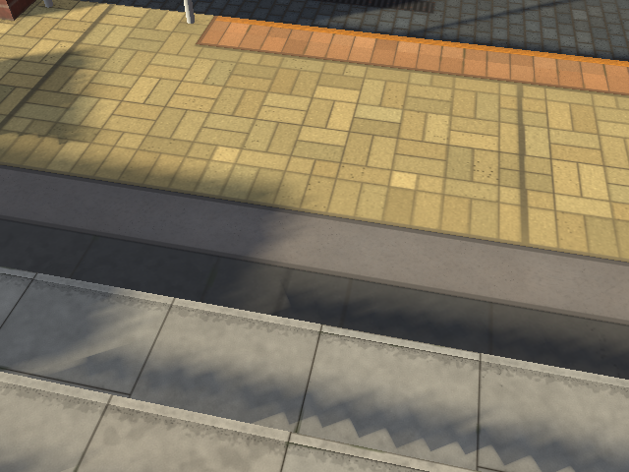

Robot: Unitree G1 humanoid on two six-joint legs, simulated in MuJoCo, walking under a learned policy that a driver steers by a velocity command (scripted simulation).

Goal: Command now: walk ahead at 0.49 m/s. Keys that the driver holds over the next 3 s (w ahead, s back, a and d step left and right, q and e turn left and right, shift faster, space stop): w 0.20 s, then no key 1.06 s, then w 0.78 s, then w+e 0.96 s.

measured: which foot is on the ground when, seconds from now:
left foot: down 0.00-0.36, up 0.38-0.68, down 0.70-1.00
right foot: up 0.00-0.32, down 0.34-1.00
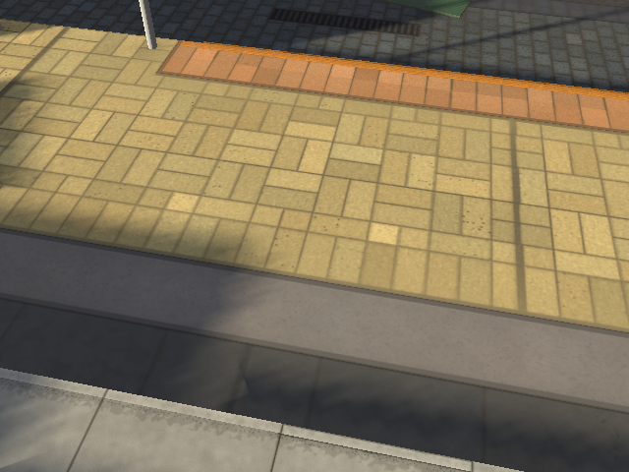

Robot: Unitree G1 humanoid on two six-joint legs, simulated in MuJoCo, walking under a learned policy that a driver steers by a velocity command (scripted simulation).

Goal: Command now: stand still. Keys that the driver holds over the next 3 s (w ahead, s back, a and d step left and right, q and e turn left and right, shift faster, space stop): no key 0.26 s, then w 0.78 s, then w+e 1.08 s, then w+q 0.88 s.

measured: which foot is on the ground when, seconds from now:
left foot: down 0.00-1.00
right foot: down 0.00-0.84, up 0.86-1.00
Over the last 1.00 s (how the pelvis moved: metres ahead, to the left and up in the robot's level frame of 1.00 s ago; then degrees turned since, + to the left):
0.32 -0.09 -0.09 -2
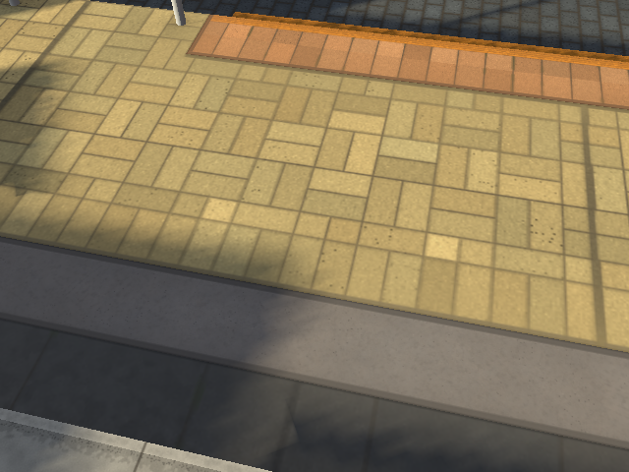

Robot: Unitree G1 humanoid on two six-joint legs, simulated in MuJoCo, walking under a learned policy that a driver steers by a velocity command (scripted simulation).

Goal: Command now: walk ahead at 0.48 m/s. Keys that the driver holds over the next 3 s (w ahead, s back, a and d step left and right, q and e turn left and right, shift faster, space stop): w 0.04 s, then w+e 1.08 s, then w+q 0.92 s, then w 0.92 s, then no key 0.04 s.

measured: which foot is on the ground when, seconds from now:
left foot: down 0.00-0.02, up 0.04-0.42, down 0.44-1.00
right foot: up 0.00-0.10, down 0.12-0.46, up 0.48-1.00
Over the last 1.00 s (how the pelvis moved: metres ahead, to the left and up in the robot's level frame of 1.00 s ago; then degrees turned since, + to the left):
0.25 0.08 0.00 -2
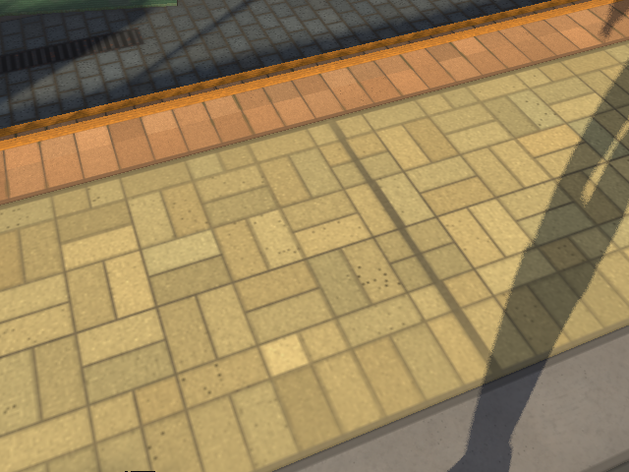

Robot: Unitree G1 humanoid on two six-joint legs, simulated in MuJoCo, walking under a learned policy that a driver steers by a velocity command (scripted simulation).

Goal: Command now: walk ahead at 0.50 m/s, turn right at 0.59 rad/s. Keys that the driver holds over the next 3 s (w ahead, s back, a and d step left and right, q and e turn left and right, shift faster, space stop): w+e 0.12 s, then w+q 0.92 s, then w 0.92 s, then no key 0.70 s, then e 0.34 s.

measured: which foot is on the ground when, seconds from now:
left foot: down 0.00-0.08, up 0.10-0.56, down 0.58-1.00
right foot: up 0.00-0.04, down 0.06-0.60, up 0.62-1.00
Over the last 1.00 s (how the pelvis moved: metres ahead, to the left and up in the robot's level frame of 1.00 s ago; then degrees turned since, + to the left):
0.49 0.05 -0.18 -26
